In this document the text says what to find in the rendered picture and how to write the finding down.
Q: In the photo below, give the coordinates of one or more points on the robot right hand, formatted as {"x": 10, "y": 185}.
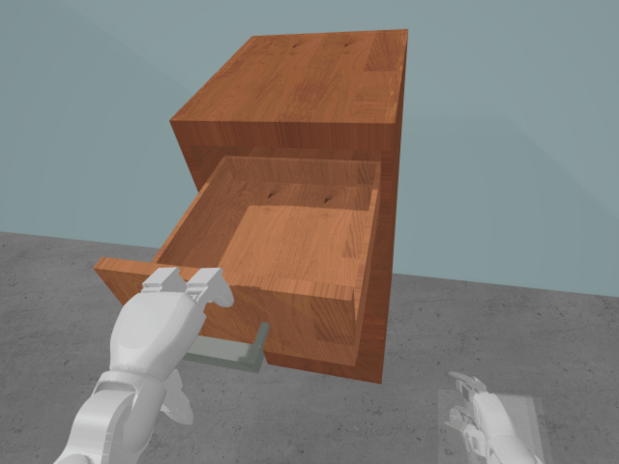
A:
{"x": 469, "y": 431}

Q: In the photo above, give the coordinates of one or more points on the right robot forearm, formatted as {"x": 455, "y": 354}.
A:
{"x": 509, "y": 449}

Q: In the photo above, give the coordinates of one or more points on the drawer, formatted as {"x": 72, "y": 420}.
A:
{"x": 294, "y": 238}

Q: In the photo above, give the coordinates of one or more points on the cabinet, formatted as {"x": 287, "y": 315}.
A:
{"x": 323, "y": 96}

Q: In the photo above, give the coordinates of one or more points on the handle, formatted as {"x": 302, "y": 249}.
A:
{"x": 229, "y": 354}

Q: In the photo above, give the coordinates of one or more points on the robot left hand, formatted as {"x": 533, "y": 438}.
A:
{"x": 157, "y": 327}

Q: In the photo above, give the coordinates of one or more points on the left robot forearm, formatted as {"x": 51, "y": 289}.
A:
{"x": 115, "y": 424}

